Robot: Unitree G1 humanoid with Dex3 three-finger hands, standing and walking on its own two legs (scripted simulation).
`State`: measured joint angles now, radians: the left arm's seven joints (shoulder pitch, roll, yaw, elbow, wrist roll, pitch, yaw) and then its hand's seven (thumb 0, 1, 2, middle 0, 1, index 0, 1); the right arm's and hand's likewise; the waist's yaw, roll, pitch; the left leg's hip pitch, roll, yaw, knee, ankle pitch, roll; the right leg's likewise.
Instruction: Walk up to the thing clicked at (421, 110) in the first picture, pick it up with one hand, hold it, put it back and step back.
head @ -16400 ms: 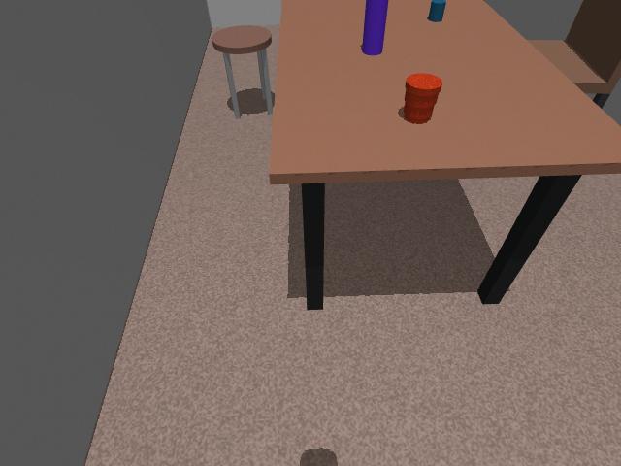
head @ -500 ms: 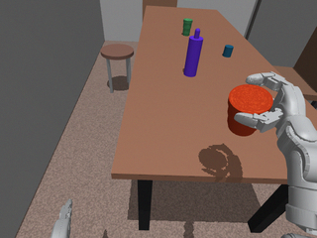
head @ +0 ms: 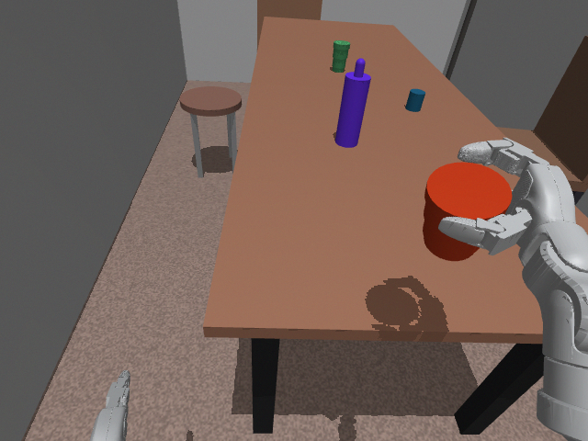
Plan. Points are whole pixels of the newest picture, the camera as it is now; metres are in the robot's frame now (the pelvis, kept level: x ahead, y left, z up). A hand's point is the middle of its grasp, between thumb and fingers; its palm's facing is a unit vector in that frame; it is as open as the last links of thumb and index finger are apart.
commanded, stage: hold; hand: right
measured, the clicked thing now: (458, 216) +0.33 -0.17 +0.21
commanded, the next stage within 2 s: crouch in 1.94 s
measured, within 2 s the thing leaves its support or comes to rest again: neither
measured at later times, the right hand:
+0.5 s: hand (474, 200) +0.33 -0.17 +0.24, palm faces +0.14 +0.99 -0.04, open 11.5 cm
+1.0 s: hand (477, 202) +0.33 -0.18 +0.24, palm faces +0.15 +0.99 -0.03, open 11.5 cm
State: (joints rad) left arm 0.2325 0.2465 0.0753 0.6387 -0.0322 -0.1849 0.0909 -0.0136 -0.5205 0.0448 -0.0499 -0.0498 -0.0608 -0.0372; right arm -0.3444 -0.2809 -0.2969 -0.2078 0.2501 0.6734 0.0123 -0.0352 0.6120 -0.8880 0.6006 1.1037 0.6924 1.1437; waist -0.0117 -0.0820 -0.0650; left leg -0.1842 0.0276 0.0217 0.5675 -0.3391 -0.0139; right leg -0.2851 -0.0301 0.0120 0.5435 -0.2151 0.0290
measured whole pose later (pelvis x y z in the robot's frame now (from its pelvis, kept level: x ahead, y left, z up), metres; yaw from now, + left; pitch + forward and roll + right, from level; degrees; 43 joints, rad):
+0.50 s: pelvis +0.00 +0.00 +0.00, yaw +0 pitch -2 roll +0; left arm 0.22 0.24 0.08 0.65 -0.03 -0.21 0.10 -0.01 -0.52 0.05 -0.05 -0.05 -0.06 -0.04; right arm -0.32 -0.28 -0.29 -0.23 0.25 0.67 0.00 -0.03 0.61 -0.89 0.60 1.10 0.69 1.14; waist -0.01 -0.08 -0.06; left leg -0.18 0.03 0.02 0.57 -0.35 -0.01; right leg -0.29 -0.03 0.01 0.55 -0.22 0.03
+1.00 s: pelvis +0.00 +0.00 +0.00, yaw +0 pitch -3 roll +0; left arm 0.23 0.24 0.09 0.65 -0.03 -0.21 0.09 -0.01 -0.53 0.05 -0.05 -0.05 -0.06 -0.04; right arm -0.34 -0.28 -0.31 -0.18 0.24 0.67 0.01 -0.03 0.61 -0.88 0.60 1.10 0.70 1.14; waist 0.00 -0.08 -0.06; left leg -0.19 0.03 0.01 0.56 -0.33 -0.02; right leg -0.28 -0.03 0.00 0.54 -0.21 0.03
